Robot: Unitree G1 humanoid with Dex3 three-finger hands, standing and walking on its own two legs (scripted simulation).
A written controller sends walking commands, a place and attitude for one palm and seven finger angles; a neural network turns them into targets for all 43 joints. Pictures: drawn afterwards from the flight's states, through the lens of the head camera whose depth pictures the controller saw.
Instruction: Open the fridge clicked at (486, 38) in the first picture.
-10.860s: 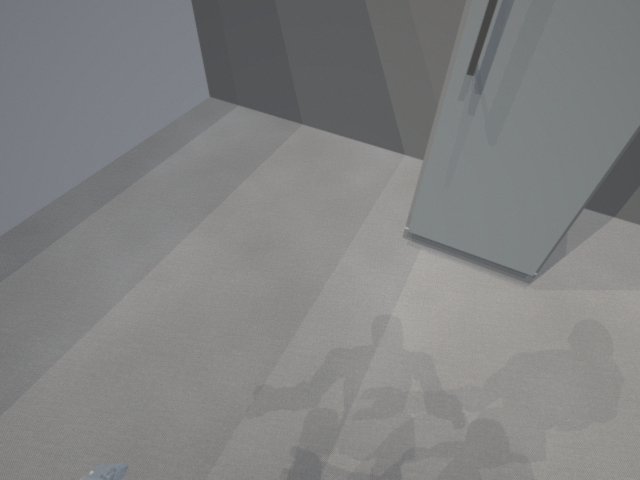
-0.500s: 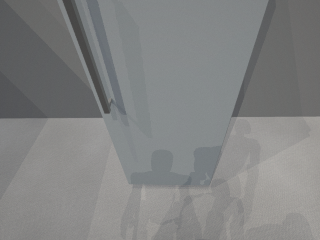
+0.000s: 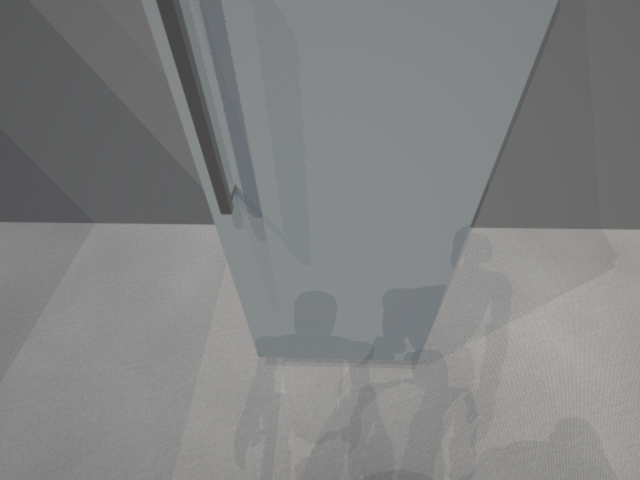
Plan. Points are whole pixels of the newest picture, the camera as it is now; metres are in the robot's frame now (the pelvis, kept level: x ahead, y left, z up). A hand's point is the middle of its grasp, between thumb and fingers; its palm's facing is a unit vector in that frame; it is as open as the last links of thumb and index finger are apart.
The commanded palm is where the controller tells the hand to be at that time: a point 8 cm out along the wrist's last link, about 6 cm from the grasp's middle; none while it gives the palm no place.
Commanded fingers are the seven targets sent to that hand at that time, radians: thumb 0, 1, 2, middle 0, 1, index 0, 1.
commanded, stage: look again from close up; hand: left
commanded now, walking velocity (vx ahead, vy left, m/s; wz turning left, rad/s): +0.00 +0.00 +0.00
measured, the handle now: (192, 64) +0.54 +0.19 +0.26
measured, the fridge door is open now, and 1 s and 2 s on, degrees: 0 0 0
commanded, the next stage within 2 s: shuffle to correct the standing spot in 0.80 s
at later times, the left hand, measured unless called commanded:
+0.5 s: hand out of the picture +0.00 +0.16 -0.17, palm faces +0.06 -0.98 -0.20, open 7.4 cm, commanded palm none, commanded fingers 0.00 0.90 0.90 -0.20 -0.30 -0.20 -0.30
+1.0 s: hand out of the picture +0.01 +0.16 -0.17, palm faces +0.08 -0.98 -0.19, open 7.4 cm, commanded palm none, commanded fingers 0.00 0.90 0.90 -0.20 -0.30 -0.20 -0.30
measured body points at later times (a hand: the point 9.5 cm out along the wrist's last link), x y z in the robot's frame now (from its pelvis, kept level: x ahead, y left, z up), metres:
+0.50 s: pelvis +0.00 +0.00 +0.00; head +0.02 -0.02 +0.45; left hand +0.00 +0.22 -0.15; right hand -0.01 -0.21 -0.17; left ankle +0.01 +0.16 -0.74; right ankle +0.02 -0.11 -0.74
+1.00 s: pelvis +0.01 -0.01 +0.00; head +0.03 -0.02 +0.45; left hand +0.00 +0.21 -0.16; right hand +0.00 -0.22 -0.17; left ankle +0.01 +0.16 -0.74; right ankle +0.02 -0.11 -0.74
